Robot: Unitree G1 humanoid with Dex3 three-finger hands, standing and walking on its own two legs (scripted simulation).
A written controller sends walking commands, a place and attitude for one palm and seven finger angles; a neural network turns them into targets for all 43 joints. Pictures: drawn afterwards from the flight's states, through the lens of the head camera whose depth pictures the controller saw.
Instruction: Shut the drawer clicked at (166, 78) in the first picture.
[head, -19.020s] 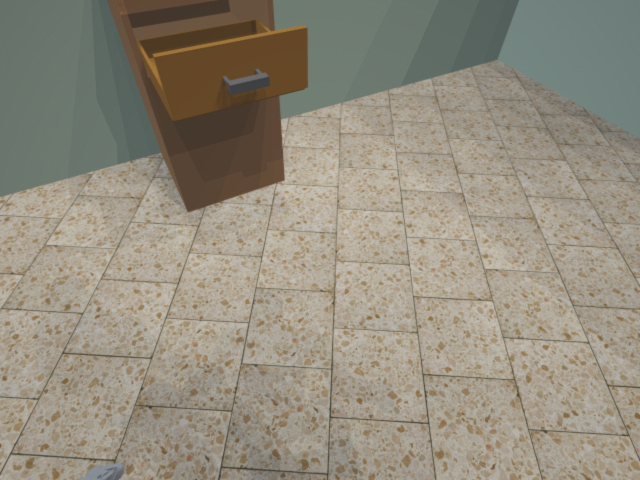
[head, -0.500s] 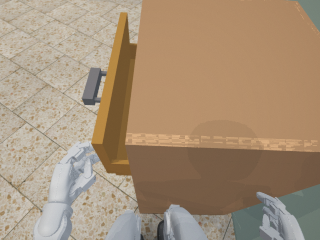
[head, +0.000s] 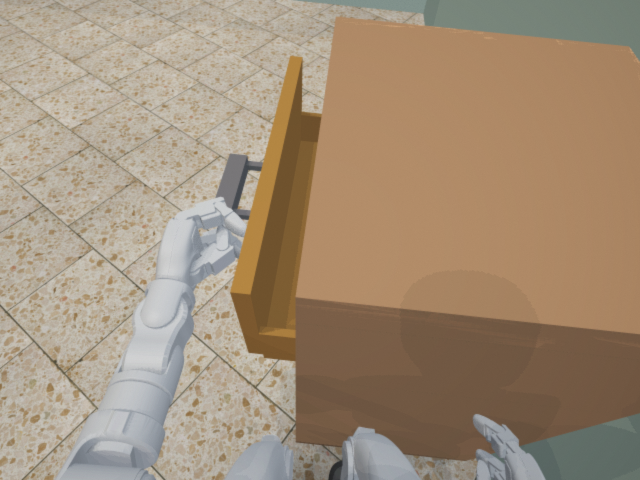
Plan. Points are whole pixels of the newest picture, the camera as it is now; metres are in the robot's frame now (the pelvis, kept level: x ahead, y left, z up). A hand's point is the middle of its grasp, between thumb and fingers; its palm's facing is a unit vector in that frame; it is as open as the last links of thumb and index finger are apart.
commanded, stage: raise the hand and make a fist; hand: left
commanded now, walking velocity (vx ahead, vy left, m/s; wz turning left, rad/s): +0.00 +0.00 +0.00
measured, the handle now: (247, 188) +0.51 +0.11 +0.03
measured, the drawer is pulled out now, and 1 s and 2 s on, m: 0.07 0.07 0.00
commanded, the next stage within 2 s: bring the fist close to the handle in 0.88 s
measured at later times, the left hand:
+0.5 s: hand (233, 237) +0.41 +0.12 +0.04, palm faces -0.03 -1.00 -0.05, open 3.1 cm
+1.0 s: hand (231, 234) +0.41 +0.12 +0.05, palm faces -0.03 -1.00 -0.05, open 3.4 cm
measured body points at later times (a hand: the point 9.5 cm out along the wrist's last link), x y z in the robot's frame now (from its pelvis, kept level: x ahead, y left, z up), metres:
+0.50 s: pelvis +0.01 +0.00 +0.01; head +0.09 +0.01 +0.45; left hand +0.41 +0.18 +0.05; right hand +0.11 -0.25 -0.10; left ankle +0.03 +0.06 -0.65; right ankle +0.08 -0.09 -0.65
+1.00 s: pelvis -0.01 -0.01 +0.01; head +0.07 +0.01 +0.45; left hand +0.41 +0.18 +0.05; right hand +0.07 -0.27 -0.10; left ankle +0.03 +0.06 -0.65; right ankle +0.08 -0.09 -0.65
